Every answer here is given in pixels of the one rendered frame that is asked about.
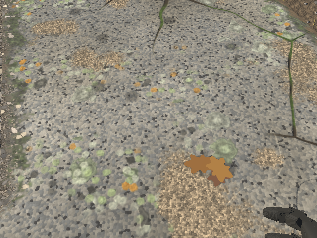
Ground robot right hand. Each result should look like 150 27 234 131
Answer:
263 206 317 238

